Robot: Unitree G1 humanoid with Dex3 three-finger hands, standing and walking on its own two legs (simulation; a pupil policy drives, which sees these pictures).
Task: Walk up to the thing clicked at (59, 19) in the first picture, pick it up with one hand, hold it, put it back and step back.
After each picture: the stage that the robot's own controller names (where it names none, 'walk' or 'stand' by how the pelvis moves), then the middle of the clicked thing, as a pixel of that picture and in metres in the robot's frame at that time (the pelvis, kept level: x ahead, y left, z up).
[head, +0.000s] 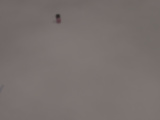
stand; (58, 18) +1.88 +0.38 -0.72
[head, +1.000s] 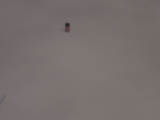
walk; (67, 27) +1.76 +0.20 -0.71
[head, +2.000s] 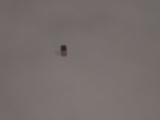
walk; (63, 50) +1.14 +0.18 -0.72
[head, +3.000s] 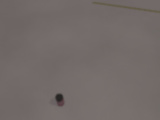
walk; (60, 100) +0.65 +0.23 -0.70
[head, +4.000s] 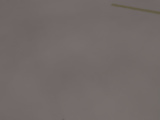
walk; out of the picture +0.39 +0.25 -0.71
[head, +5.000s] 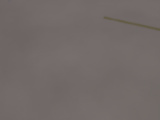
stand; out of the picture +0.33 +0.21 -0.72
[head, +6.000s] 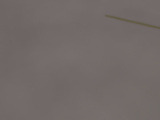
stand; out of the picture +0.33 +0.21 -0.73
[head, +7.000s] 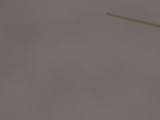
stand; out of the picture +0.32 +0.22 -0.73
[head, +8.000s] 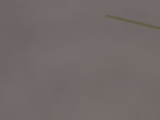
stand; out of the picture +0.31 +0.22 -0.73
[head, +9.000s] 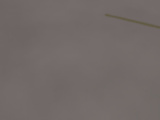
stand; out of the picture +0.31 +0.22 -0.73
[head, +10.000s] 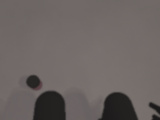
go down; (34, 83) +0.38 +0.25 -0.42
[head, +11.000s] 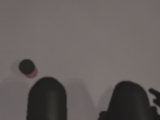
go down; (28, 69) +0.39 +0.27 -0.30
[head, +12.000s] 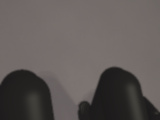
close in; out of the picture +0.37 +0.30 -0.23
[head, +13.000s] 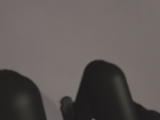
close; out of the picture +0.36 +0.31 -0.21
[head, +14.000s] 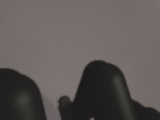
lift; out of the picture +0.36 +0.31 -0.21
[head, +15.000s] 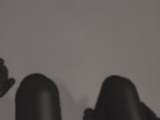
lift; out of the picture +0.31 +0.29 -0.12
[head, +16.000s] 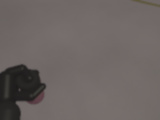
lift; (31, 87) +0.32 +0.19 +0.03
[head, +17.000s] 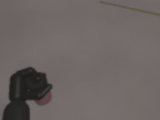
hold; (39, 89) +0.33 +0.17 +0.00
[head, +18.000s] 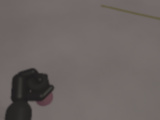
hold; (41, 90) +0.33 +0.17 +0.00
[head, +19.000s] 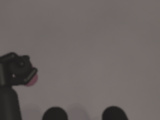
crouch; (25, 72) +0.38 +0.22 -0.07
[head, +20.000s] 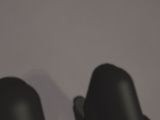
lower; out of the picture +0.39 +0.31 -0.20
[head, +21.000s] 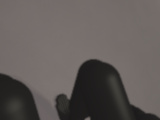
lower; out of the picture +0.38 +0.33 -0.22
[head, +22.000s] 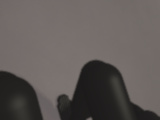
lower; out of the picture +0.38 +0.33 -0.22
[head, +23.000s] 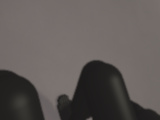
lower; out of the picture +0.37 +0.33 -0.22
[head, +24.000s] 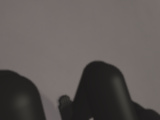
loosen; out of the picture +0.37 +0.33 -0.22
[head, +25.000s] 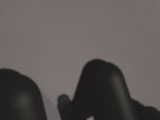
withdraw; out of the picture +0.36 +0.31 -0.22
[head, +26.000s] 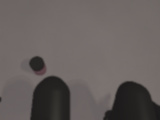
walk; (38, 66) +0.41 +0.25 -0.31
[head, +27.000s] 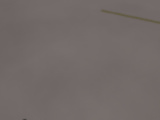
stand; out of the picture +0.33 +0.21 -0.66
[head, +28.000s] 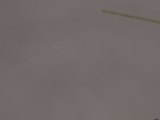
stand; out of the picture +0.36 +0.23 -0.67
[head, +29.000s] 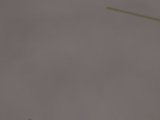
stand; out of the picture +0.35 +0.22 -0.67
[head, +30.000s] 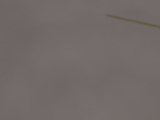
walk; out of the picture +0.36 +0.22 -0.72
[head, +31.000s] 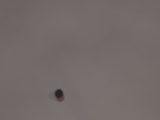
walk; (59, 95) +0.53 +0.22 -0.70
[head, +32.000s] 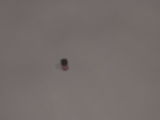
walk; (64, 64) +0.86 +0.22 -0.69
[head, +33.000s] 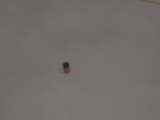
stand; (66, 68) +0.98 +0.22 -0.70
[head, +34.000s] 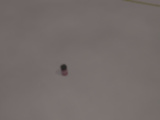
stand; (64, 70) +0.99 +0.24 -0.72
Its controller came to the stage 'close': yes
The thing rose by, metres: 0.71
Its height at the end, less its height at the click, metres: +0.00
